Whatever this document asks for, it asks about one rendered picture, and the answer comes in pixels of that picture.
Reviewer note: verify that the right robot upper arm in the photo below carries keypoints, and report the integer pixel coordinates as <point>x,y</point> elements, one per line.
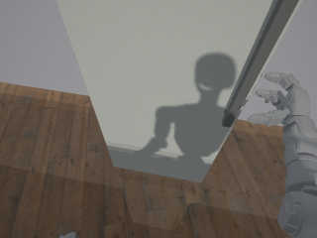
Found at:
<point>298,214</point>

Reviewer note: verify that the robot right hand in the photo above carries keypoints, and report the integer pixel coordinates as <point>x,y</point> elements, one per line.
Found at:
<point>295,103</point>

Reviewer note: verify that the handle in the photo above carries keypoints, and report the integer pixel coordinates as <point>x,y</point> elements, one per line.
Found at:
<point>273,29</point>

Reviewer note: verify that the right robot forearm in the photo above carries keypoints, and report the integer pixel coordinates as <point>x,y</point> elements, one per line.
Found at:
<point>300,154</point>

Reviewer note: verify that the fridge door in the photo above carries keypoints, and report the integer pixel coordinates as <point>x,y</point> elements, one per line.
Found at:
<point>160,74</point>

